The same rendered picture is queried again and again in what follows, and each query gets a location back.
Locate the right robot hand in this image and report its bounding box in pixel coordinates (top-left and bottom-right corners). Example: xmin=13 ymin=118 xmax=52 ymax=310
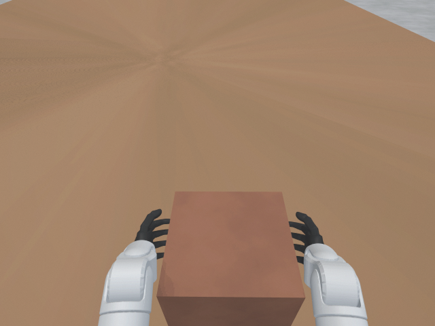
xmin=289 ymin=212 xmax=324 ymax=265

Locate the carton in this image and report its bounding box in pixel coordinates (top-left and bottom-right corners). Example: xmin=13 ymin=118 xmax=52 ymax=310
xmin=156 ymin=192 xmax=306 ymax=326

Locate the robot left forearm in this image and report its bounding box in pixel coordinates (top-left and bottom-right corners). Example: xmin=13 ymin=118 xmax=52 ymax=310
xmin=98 ymin=240 xmax=157 ymax=326

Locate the robot right forearm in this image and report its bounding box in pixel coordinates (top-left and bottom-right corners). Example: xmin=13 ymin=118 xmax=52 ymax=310
xmin=304 ymin=243 xmax=368 ymax=326

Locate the left robot hand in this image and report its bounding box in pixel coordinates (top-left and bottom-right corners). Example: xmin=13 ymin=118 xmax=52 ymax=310
xmin=135 ymin=209 xmax=170 ymax=259

